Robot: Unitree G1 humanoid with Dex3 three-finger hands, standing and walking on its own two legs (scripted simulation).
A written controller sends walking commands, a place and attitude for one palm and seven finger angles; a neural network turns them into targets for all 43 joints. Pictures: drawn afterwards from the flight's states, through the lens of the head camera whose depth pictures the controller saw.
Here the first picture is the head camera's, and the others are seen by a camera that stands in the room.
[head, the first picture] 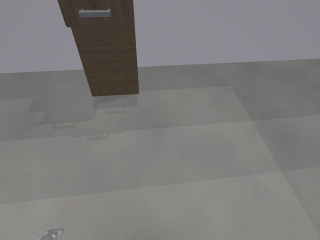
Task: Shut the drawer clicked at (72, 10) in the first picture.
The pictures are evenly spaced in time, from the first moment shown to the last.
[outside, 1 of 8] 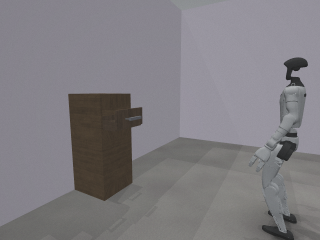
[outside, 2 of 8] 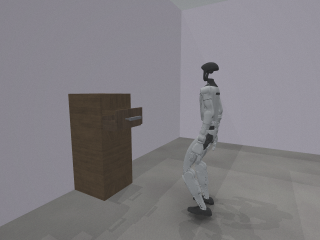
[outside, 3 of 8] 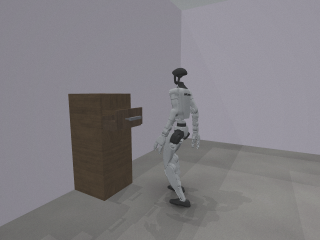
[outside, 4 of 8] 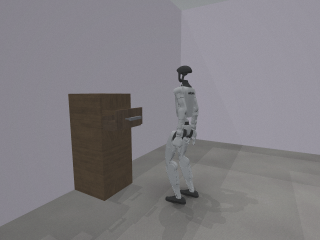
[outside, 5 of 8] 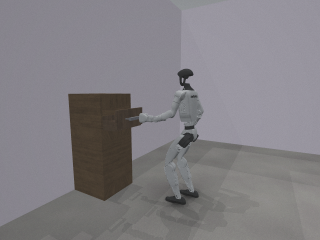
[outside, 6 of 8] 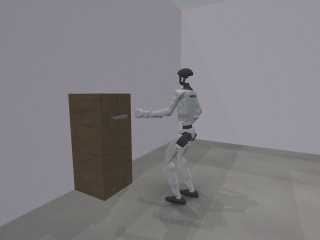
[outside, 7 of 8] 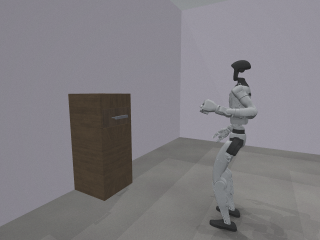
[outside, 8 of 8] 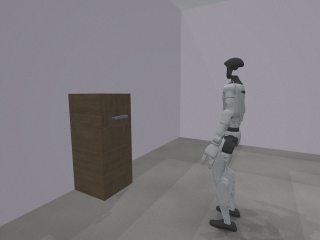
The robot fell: no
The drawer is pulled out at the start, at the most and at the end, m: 0.17 0.17 0.00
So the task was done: yes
